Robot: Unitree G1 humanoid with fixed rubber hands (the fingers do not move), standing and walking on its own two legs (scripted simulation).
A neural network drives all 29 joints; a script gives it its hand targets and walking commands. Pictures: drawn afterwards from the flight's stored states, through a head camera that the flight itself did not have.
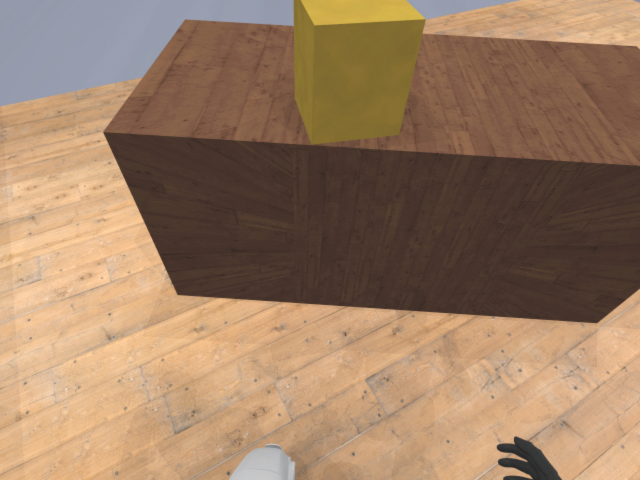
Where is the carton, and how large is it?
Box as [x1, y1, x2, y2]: [294, 0, 425, 144]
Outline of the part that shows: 294,0 295,99 311,144 398,134 425,19 405,0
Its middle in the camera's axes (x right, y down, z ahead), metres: +0.07 -0.38 +0.84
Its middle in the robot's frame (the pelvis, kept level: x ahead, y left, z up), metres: +0.90 +0.02 +0.08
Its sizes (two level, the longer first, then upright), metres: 0.210 0.200 0.250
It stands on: a pedestal, 0.69 m high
